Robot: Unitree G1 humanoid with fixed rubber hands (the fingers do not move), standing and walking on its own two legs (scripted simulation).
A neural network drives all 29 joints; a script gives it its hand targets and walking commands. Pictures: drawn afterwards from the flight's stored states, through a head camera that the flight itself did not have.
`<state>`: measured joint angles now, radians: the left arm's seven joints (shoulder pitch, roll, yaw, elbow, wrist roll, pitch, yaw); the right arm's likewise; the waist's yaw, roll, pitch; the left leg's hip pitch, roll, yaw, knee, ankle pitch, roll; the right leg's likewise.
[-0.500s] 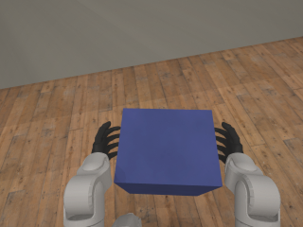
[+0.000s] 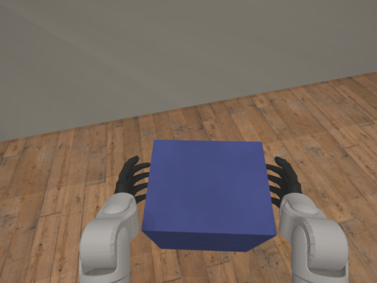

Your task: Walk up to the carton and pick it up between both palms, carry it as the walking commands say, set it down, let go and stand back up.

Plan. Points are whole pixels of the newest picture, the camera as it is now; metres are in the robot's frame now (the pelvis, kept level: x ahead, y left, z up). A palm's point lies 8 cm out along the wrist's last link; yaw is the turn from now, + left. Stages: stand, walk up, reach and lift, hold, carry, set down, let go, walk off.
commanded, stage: carry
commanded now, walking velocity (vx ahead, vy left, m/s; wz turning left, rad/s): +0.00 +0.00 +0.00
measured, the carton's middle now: (205, 202) +0.28 +0.00 +0.01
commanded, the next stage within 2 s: none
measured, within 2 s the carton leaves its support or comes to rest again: neither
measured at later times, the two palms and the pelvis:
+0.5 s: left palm (143, 168) +0.32 +0.12 +0.09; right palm (286, 165) +0.32 -0.17 +0.09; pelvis +0.07 -0.02 +0.00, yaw +1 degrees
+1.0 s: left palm (242, 188) +0.28 -0.08 +0.08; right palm out of the picture +0.23 -0.36 +0.05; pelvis +0.01 -0.17 -0.01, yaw -9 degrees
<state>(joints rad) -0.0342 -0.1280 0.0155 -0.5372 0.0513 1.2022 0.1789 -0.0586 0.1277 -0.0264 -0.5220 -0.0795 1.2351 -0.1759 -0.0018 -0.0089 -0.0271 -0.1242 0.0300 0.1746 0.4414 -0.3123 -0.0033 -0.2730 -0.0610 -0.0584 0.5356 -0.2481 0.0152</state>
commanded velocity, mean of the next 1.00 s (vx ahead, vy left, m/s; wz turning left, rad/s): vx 0.00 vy -0.12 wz -0.37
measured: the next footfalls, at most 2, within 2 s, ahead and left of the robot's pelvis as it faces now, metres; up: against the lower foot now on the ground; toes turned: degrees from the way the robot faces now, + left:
left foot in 0.30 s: +0.08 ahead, +0.09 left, +0.00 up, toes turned +11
right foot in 0.88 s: +0.09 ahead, -0.25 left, +0.00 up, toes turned -13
